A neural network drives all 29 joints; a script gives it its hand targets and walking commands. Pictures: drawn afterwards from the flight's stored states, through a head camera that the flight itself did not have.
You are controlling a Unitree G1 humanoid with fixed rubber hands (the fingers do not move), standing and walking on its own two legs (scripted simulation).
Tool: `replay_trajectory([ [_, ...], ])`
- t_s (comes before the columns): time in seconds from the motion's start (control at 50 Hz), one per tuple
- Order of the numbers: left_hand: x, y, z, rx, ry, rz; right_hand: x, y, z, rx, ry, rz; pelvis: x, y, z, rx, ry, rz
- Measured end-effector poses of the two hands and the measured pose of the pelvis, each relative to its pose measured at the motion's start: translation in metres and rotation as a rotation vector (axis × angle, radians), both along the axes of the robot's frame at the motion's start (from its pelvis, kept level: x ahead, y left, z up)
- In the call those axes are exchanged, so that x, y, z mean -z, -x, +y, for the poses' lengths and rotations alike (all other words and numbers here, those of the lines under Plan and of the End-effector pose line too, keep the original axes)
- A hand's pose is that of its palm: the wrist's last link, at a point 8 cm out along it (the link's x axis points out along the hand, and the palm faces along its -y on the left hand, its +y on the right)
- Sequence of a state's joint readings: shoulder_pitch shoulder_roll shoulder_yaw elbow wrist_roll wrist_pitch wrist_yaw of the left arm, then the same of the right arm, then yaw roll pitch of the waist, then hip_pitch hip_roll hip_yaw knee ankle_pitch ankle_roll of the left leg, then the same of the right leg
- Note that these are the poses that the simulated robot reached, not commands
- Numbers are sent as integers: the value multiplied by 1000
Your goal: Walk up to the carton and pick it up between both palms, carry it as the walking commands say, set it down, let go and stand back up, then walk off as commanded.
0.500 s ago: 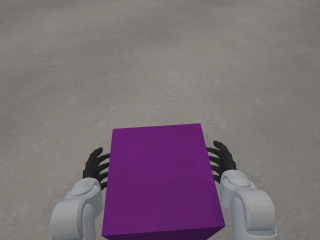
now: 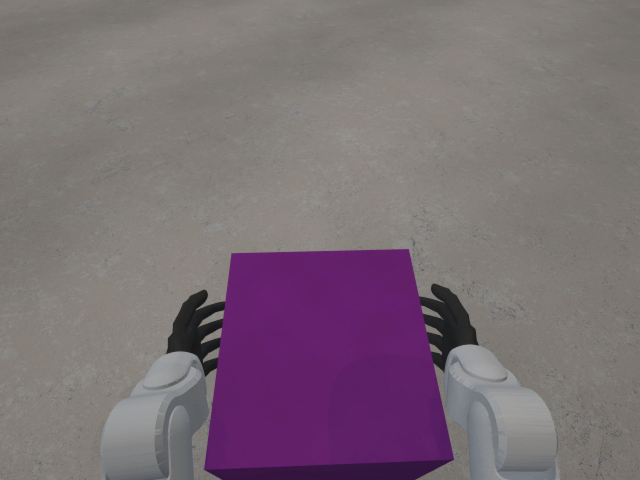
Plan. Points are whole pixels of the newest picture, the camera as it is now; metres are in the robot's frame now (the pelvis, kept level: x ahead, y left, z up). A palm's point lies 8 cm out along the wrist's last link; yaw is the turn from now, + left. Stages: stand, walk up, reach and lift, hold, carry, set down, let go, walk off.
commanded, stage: carry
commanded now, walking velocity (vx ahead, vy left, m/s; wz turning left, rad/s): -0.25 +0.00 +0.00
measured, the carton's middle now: (322, 380) +0.26 +0.01 +0.02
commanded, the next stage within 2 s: none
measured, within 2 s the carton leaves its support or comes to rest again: neither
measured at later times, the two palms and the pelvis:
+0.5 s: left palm out of the picture +0.05 +0.15 +0.09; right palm out of the picture +0.05 -0.14 +0.08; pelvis -0.20 +0.00 +0.00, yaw -1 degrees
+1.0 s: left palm out of the picture -0.16 +0.21 +0.08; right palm out of the picture -0.15 -0.08 +0.10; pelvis -0.40 +0.04 +0.00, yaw +1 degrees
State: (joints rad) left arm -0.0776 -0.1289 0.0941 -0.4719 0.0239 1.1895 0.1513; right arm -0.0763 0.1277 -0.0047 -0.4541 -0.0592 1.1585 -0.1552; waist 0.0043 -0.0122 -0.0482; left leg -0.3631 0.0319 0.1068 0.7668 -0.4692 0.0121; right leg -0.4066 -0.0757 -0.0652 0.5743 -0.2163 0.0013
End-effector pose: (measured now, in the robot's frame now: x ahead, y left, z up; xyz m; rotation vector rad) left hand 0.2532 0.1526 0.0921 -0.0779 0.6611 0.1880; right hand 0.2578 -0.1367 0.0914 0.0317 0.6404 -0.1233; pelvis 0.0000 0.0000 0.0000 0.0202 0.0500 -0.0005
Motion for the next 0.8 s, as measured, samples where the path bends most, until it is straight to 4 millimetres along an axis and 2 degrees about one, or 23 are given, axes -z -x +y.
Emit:
replay_trajectory([
  [0.06, 9, 23, 16, -2, 24, -5, 2, 23, 16, -2, 25, -4, 6, 24, 13, 1, 15, 5],
  [0.1, 11, 42, 23, -6, 37, 9, 0, 39, 23, -6, 35, 9, 3, 40, 18, -2, 26, 1],
  [0.22, 7, 92, 32, -22, 67, -11, -13, 86, 33, -22, 65, -8, -2, 86, 21, -15, 60, -13],
  [0.32, 7, 131, 22, -5, 48, -16, -7, 130, 22, -4, 47, -12, 4, 127, 17, 7, 44, -16],
  [0.4, 11, 161, 3, 20, 18, -14, 6, 168, 3, 21, 17, -9, 12, 162, 7, 31, 18, -11],
  [0.46, 7, 187, -6, 31, 5, 22, 10, 199, -6, 30, 3, 28, 4, 185, 2, 29, 0, -16],
  [0.52, -4, 210, -5, 20, -16, 15, 5, 218, -5, 19, -19, 20, -3, 207, 2, 16, -23, -19],
  [0.66, -8, 263, 11, -1, -30, -12, 0, 262, 11, -2, -28, -8, -2, 260, 13, -8, -36, -7],
  [0.76, 6, 307, 35, -6, 0, -14, 6, 305, 35, -6, 3, -9, 8, 304, 33, -12, -9, -4],
  [0.8, 12, 329, 45, -12, 17, 4, 5, 325, 45, -13, 19, 9, 6, 322, 40, -14, -1, -14],
])
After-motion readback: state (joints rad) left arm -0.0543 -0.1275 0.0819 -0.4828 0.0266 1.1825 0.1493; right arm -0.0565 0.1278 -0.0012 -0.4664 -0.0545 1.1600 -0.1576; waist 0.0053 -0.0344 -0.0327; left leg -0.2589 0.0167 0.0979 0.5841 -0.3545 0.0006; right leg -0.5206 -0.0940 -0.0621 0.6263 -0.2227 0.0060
